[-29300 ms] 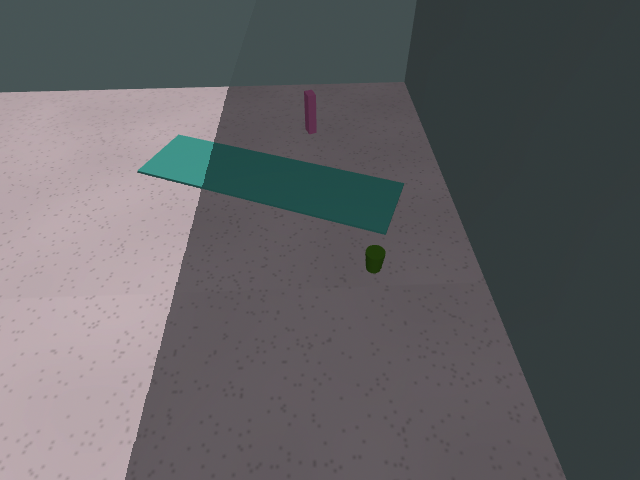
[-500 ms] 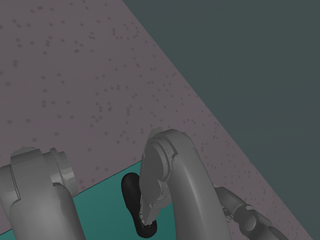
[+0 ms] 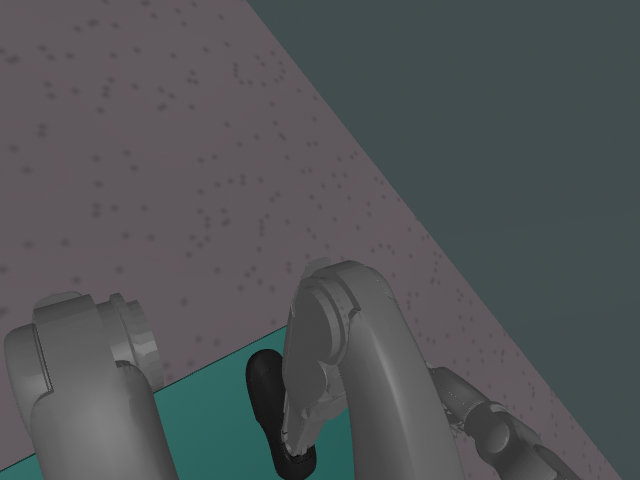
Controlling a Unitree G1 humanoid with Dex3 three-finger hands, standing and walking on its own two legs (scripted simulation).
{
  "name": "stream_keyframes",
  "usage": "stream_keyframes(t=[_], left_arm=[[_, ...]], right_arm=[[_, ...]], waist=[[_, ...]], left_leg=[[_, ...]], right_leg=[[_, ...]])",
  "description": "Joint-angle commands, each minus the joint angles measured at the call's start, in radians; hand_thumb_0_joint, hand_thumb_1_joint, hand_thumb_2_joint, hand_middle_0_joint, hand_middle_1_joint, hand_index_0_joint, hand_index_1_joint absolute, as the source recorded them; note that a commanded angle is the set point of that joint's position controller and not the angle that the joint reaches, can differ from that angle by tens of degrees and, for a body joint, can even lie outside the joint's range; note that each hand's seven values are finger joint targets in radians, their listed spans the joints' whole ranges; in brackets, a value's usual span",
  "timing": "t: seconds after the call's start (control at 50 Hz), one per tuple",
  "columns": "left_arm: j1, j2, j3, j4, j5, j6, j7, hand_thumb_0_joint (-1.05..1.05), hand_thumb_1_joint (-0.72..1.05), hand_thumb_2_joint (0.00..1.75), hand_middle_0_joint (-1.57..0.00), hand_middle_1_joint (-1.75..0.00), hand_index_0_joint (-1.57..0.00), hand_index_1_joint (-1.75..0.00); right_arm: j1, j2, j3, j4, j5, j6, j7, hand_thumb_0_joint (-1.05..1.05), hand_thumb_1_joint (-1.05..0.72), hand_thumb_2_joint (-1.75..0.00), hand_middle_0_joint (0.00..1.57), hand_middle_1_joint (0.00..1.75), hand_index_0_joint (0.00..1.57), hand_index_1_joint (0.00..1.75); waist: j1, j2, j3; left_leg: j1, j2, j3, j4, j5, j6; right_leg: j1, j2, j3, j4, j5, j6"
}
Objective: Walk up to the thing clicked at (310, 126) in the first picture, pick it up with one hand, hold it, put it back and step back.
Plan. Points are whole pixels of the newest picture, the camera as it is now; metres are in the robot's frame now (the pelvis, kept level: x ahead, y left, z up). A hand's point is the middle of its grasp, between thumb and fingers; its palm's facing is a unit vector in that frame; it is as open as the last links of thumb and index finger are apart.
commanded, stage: rest palm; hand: left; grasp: from the side
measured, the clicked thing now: out of the picture +0.45 +0.36 -0.18
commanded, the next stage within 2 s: close in 0.48 s
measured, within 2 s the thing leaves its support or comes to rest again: leaves its support in 1.90 s
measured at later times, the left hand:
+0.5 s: hand out of the picture +0.42 +0.35 -0.16, palm faces +0.52 -0.85 +0.00, open 16.4 cm
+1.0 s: hand out of the picture +0.43 +0.36 -0.15, palm faces +0.51 -0.86 +0.00, open 10.0 cm
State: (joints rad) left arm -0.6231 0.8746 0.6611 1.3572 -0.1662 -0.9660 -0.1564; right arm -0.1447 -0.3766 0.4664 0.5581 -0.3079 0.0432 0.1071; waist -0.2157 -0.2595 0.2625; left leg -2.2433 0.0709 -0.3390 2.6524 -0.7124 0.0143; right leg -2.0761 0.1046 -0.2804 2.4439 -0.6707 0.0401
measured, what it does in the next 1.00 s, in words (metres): stands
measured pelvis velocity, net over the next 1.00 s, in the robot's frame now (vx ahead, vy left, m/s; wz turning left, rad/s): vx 0.00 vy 0.00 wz -0.02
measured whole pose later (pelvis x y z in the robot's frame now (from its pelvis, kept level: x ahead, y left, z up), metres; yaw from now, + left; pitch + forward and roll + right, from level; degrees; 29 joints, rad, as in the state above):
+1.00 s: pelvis +0.00 +0.00 +0.00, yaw -1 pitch +13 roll -17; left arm -0.70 0.95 0.66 1.44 -0.14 -0.97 -0.11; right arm -0.16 -0.38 0.51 0.53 -0.32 0.07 0.10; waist -0.25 -0.27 0.29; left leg -2.24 0.08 -0.36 2.65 -0.71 0.02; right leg -2.07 0.12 -0.29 2.42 -0.66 0.05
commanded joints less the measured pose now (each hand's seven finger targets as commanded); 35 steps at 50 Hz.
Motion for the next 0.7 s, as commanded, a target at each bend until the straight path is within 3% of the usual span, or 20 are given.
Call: stream_keyframes(t=[0.0,0.1,0.12,0.22,0.3,0.34,0.36,0.38,0.42,0.44,0.48,0.56,0.62,0.68], left_arm=[[-0.185,0.222,0.006,-0.145,-0.005,-0.069,0.012,0.0,-0.52,0.23,-0.09,-0.17,-0.1,-0.17],[-0.205,0.22,0.013,-0.104,-0.005,-0.08,0.039,0.0,-0.52,0.23,-0.08,-0.15,-0.09,-0.16],[-0.201,0.26,0.037,-0.115,0.001,-0.083,0.046,0.0,-0.53,0.22,-0.08,-0.16,-0.09,-0.16],[-0.214,0.254,0.005,-0.087,0.021,-0.094,0.053,0.0,-0.45,0.25,-0.07,-0.16,-0.08,-0.16],[-0.217,0.239,-0.004,-0.071,0.014,-0.092,0.051,0.0,-0.43,0.26,-0.09,-0.18,-0.1,-0.17],[-0.195,0.255,0.007,-0.067,0.017,-0.089,0.057,0.0,-0.42,0.28,-0.1,-0.19,-0.11,-0.19],[-0.197,0.227,-0.01,-0.06,0.014,-0.089,0.054,0.0,-0.42,0.28,-0.1,-0.19,-0.11,-0.19],[-0.187,0.257,0.013,-0.063,0.014,-0.089,0.06,0.0,-0.42,0.28,-0.11,-0.2,-0.12,-0.19],[-0.218,0.264,0.011,-0.08,0.013,-0.096,0.063,0.0,-0.42,0.29,-0.13,-0.21,-0.14,-0.21],[-0.209,0.273,0.025,-0.087,0.013,-0.097,0.068,0.0,-0.38,0.3,-0.12,-0.21,-0.13,-0.21],[-0.229,0.276,0.012,-0.088,0.022,-0.096,0.073,0.0,-0.37,0.31,-0.13,-0.22,-0.14,-0.22],[-0.244,0.312,0.024,-0.098,0.033,-0.096,0.081,0.0,-0.34,0.35,-0.18,-0.26,-0.18,-0.26],[-0.234,0.315,0.033,-0.094,0.031,-0.096,0.084,0.0,-0.13,0.43,-0.38,-0.42,-0.4,-0.41],[-0.232,0.307,0.03,-0.087,0.028,-0.093,0.075,0.0,-0.04,0.49,-0.46,-0.49,-0.47,-0.47]], right_arm=[[0.049,-0.342,-0.117,-0.012,-0.007,0.013,-0.022,0.0,-0.9,-0.9,0.2,0.3,0.2,0.3],[0.034,-0.34,-0.106,-0.023,-0.01,0.018,-0.02,0.0,-0.9,-0.9,0.2,0.3,0.2,0.3],[0.035,-0.343,-0.105,-0.021,-0.011,0.019,-0.02,0.0,-0.9,-0.9,0.2,0.3,0.2,0.3],[0.03,-0.337,-0.095,-0.024,-0.019,0.02,-0.019,0.0,-0.9,-0.9,0.2,0.3,0.2,0.3],[0.037,-0.343,-0.091,-0.022,-0.022,0.02,-0.022,0.0,-0.9,-0.9,0.2,0.3,0.2,0.3],[0.045,-0.342,-0.087,-0.02,-0.024,0.023,-0.021,0.0,-0.9,-0.9,0.2,0.3,0.2,0.3],[0.038,-0.341,-0.086,-0.024,-0.023,0.022,-0.022,0.0,-0.9,-0.9,0.2,0.3,0.2,0.3],[0.037,-0.346,-0.087,-0.022,-0.021,0.023,-0.021,0.0,-0.89,-0.9,0.2,0.3,0.2,0.3],[0.037,-0.352,-0.086,-0.024,-0.023,0.026,-0.022,0.0,-0.9,-0.9,0.2,0.3,0.2,0.3],[0.035,-0.353,-0.085,-0.024,-0.025,0.027,-0.022,0.0,-0.89,-0.9,0.2,0.3,0.2,0.3],[0.032,-0.351,-0.083,-0.022,-0.026,0.027,-0.021,0.0,-0.89,-0.9,0.2,0.3,0.2,0.3],[0.038,-0.347,-0.076,-0.02,-0.031,0.031,-0.023,0.0,-0.89,-0.9,0.2,0.3,0.2,0.3],[0.043,-0.349,-0.074,-0.018,-0.033,0.034,-0.026,0.0,-0.89,-0.9,0.2,0.3,0.2,0.3],[0.04,-0.353,-0.076,-0.019,-0.033,0.036,-0.026,0.0,-0.88,-0.89,0.2,0.3,0.2,0.3]], waist=[[-0.071,0.565,-0.572],[-0.086,0.524,-0.547],[-0.071,0.536,-0.547],[-0.088,0.534,-0.556],[-0.1,0.521,-0.55],[-0.089,0.529,-0.566],[-0.094,0.524,-0.562],[-0.083,0.533,-0.558],[-0.095,0.553,-0.558],[-0.084,0.563,-0.56],[-0.092,0.575,-0.556],[-0.1,0.572,-0.554],[-0.102,0.566,-0.56],[-0.102,0.583,-0.56]], left_leg=[[0.41,0.049,0.059,-0.325,0.149,-0.033],[0.375,0.049,0.058,-0.318,0.108,-0.026],[0.376,0.05,0.059,-0.319,0.102,-0.026],[0.37,0.05,0.066,-0.306,0.108,-0.023],[0.372,0.051,0.06,-0.302,0.118,-0.022],[0.391,0.052,0.059,-0.303,0.159,-0.025],[0.396,0.054,0.054,-0.304,0.161,-0.026],[0.393,0.055,0.053,-0.308,0.151,-0.026],[0.413,0.057,0.043,-0.319,0.147,-0.032],[0.431,0.061,0.039,-0.323,0.161,-0.035],[0.429,0.061,0.041,-0.321,0.161,-0.034],[0.407,0.061,0.053,-0.308,0.159,-0.03],[0.414,0.062,0.05,-0.305,0.177,-0.029],[0.432,0.064,0.042,-0.315,0.177,-0.032]], right_leg=[[0.24,0.025,-0.055,-0.179,0.199,-0.058],[0.235,0.025,-0.056,-0.189,0.171,-0.054],[0.237,0.027,-0.054,-0.187,0.164,-0.056],[0.246,0.031,-0.052,-0.191,0.172,-0.055],[0.254,0.032,-0.057,-0.196,0.186,-0.051],[0.276,0.033,-0.055,-0.194,0.212,-0.052],[0.268,0.032,-0.061,-0.191,0.214,-0.051],[0.259,0.033,-0.06,-0.187,0.202,-0.054],[0.25,0.031,-0.068,-0.183,0.197,-0.055],[0.25,0.03,-0.067,-0.179,0.206,-0.054],[0.246,0.031,-0.066,-0.179,0.209,-0.054],[0.275,0.033,-0.06,-0.191,0.215,-0.052],[0.286,0.034,-0.06,-0.193,0.228,-0.05],[0.267,0.033,-0.067,-0.186,0.225,-0.052]])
